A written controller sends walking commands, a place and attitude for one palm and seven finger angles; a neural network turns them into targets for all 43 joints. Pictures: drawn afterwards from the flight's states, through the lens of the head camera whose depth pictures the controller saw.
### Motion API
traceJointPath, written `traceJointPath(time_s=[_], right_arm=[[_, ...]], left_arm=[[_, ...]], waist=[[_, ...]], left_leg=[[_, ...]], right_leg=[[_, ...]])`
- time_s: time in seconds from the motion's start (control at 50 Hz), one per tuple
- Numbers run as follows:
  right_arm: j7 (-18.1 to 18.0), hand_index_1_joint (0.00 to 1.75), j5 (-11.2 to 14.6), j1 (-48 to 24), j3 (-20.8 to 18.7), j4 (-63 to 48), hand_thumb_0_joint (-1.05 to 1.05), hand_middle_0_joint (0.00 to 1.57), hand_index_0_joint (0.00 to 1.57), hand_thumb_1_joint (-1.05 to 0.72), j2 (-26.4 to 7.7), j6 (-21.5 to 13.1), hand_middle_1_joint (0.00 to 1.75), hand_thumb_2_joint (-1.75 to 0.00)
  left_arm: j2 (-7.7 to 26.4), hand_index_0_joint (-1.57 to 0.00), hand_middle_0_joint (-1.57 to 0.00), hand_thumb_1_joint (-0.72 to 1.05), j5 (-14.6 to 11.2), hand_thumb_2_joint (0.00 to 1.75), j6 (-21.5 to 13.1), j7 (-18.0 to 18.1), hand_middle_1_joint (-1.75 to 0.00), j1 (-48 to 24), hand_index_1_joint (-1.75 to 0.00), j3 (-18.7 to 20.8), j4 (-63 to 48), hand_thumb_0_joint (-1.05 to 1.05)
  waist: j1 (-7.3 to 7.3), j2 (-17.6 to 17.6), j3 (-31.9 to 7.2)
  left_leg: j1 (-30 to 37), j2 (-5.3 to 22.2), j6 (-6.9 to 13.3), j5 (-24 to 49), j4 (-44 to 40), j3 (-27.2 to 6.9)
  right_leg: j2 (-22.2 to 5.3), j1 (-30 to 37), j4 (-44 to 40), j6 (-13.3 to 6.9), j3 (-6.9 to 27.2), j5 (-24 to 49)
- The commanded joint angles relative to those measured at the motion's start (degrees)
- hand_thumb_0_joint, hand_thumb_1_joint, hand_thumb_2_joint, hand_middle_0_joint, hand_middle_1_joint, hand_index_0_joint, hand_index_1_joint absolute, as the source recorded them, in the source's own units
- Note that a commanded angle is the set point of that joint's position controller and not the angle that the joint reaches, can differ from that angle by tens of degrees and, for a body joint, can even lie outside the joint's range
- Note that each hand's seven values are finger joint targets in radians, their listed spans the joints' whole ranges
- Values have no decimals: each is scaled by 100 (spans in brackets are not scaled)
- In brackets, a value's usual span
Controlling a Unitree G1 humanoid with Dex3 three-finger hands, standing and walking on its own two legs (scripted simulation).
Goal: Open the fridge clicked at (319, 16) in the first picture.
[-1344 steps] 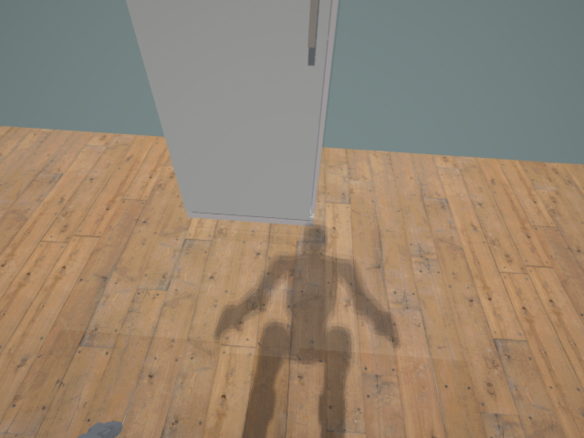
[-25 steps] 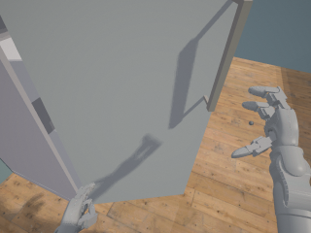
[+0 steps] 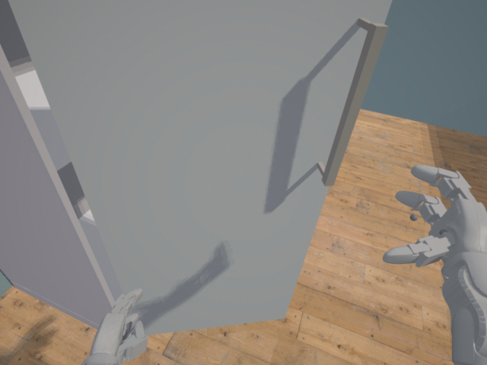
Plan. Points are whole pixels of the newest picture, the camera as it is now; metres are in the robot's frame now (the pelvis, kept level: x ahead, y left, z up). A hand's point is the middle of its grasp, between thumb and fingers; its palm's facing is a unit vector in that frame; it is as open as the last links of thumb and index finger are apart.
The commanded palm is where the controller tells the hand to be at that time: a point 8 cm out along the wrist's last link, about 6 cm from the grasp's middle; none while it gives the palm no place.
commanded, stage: draw the hand back to the body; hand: right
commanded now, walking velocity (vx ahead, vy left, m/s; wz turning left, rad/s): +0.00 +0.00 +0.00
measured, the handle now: (343, 112) +0.48 -0.17 +0.24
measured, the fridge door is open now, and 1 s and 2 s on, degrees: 60 60 60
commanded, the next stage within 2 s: step back with the hand held close in 1.20 s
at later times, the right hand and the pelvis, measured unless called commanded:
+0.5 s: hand (452, 254) +0.23 -0.28 +0.16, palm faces +0.44 +0.85 -0.29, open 12.0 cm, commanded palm +0.18 -0.31 +0.18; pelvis +0.00 -0.01 +0.01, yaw +1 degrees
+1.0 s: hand (484, 272) +0.20 -0.30 +0.16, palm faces +0.49 +0.80 -0.35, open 7.7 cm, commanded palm +0.15 -0.33 +0.18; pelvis +0.01 -0.03 +0.01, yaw +0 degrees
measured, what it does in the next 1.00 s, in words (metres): stands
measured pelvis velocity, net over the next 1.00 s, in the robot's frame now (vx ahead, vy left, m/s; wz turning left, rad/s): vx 0.01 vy -0.03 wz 0.01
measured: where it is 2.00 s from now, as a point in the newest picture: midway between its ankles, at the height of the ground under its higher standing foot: outside the picture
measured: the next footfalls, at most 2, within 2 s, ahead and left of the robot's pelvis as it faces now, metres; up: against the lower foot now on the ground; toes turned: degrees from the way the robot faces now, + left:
none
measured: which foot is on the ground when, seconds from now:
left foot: down 0.00-1.00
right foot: down 0.00-1.00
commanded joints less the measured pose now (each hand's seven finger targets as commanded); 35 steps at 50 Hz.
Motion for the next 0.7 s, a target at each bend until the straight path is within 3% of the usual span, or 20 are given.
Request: traceJointPath(time_s=[0.0, 0.02, 0.08, 0.1, 0.12, 0.14, 0.16, 0.22, 0.24, 0.28, 0.3, 0.34, 0.48, 0.52, 0.68], right_arm=[[-55, 115, 47, -1231, -668, -1655, 0, 25, 25, 55, -1356, -299, 115, -20], [-25, 113, 75, -1228, -544, -1706, 0, 25, 25, 51, -1200, -310, 113, -22], [45, 107, 97, -1220, -481, -1866, 0, 25, 25, 41, -1165, -352, 107, -27], [74, 104, 123, -1168, -495, -1879, 0, 24, 24, 37, -1173, -367, 104, -29], [-441, 102, -635, -856, -590, -1999, 0, 24, 24, 33, -1957, -1057, 102, -31], [-627, 100, -704, -369, -400, -1554, 0, 24, 24, 30, -1514, -1338, 100, -32], [-699, 98, -787, -221, -132, -1655, 0, 24, 24, 26, -1284, -1560, 98, -34], [-870, 92, -924, -94, -199, -1812, 0, 24, 24, 15, -1402, -1996, 92, -39], [-902, 89, -973, -158, -116, -1906, 0, 24, 24, 12, -1335, -2112, 89, -41], [-985, 85, -1043, -49, -192, -1977, 0, 23, 23, 4, -1412, -2288, 85, -44], [-1005, 83, -1049, 153, -271, -1900, 0, 23, 23, 1, -1473, -2330, 83, -46], [-1022, 79, -1069, 341, -293, -1841, 0, 23, 23, -7, -1421, -2416, 79, -50], [-1038, 64, -1130, 928, -471, -2034, 0, 22, 22, -32, -1435, -2596, 64, -62], [-1020, 60, -1106, 1250, -536, -1967, 0, 22, 22, -39, -1432, -2593, 60, -65], [-1018, 43, -1148, 1754, -693, -2420, 0, 21, 21, -68, -1449, -2611, 43, -80]], left_arm=[[535, -20, -20, 90, 35, 90, -348, 59, -30, -1019, -30, 237, -1039, 0], [510, -20, -20, 90, 37, 90, -362, 59, -30, -1022, -30, 219, -1047, 0], [496, -20, -20, 90, 38, 90, -406, 96, -30, -987, -30, 209, -1023, 0], [518, -20, -20, 90, 42, 90, -431, 105, -30, -977, -30, 214, -1003, 0], [564, -20, -20, 90, 293, 90, -464, 57, -30, -939, -30, 293, -951, 0], [521, -20, -20, 90, 326, 90, -454, 21, -30, -858, -30, 273, -846, 0], [491, -20, -20, 90, 329, 90, -416, -7, -30, -842, -30, 265, -881, 0], [511, -20, -20, 90, 355, 90, -344, -11, -30, -782, -30, 314, -868, 0], [495, -20, -20, 90, 358, 90, -336, -12, -30, -806, -30, 314, -863, 0], [501, -20, -20, 90, 388, 90, -334, 1, -30, -786, -30, 331, -850, 0], [524, -20, -20, 90, 405, 90, -328, 14, -30, -796, -30, 348, -813, 0], [500, -20, -20, 90, 407, 90, -279, 22, -30, -809, -30, 353, -809, 0], [487, -20, -20, 90, 433, 90, -202, 4, -30, -823, -30, 406, -809, 0], [503, -20, -20, 90, 443, 90, -190, -3, -30, -803, -30, 426, -829, 0], [496, -20, -20, 90, 451, 90, -127, -60, -30, -718, -30, 481, -891, 0]], waist=[[-159, 147, -600], [-110, 77, -543], [-69, -127, -468], [-51, 88, -449], [-56, -44, 314], [-8, 39, 307], [-7, 120, 261], [3, 121, -104], [17, -81, -130], [-6, -130, -197], [-34, 65, -184], [-38, 97, -95], [-107, -168, -32], [-118, 138, 59], [-130, -248, 4]], left_leg=[[55, -107, 11, 1031, -550, -126], [-10, -88, 0, 1060, -555, -132], [-125, -119, 11, 917, -575, -107], [-99, -128, 1, 934, -602, -109], [-400, -27, -75, 846, -1012, -335], [-296, -12, -42, 718, -933, -236], [-237, -28, -37, 611, -907, -215], [41, -33, -38, 582, -948, -248], [40, -40, -28, 552, -969, -256], [142, -50, -14, 567, -970, -232], [188, -63, -20, 587, -1026, -226], [236, -47, -22, 602, -1030, -219], [445, -72, 13, 860, -994, -171], [473, -72, -3, 932, -1031, -163], [571, -92, 27, 1187, -951, -144]], right_leg=[[217, 290, -353, -277, 10, 980], [228, 316, -362, -281, 6, 967], [231, 396, -372, -262, 32, 862], [219, 385, -343, -274, 47, 885], [274, 184, -374, -290, -71, 707], [264, 162, -444, -278, -25, 626], [219, 279, -520, -282, -6, 563], [189, 509, -644, -307, -48, 553], [197, 590, -675, -302, -63, 529], [202, 654, -752, -302, -42, 541], [184, 660, -774, -311, -32, 583], [180, 639, -815, -313, -37, 609], [162, 658, -936, -259, -16, 867], [139, 602, -941, -276, -22, 936], [128, 632, -936, -212, -26, 1249]])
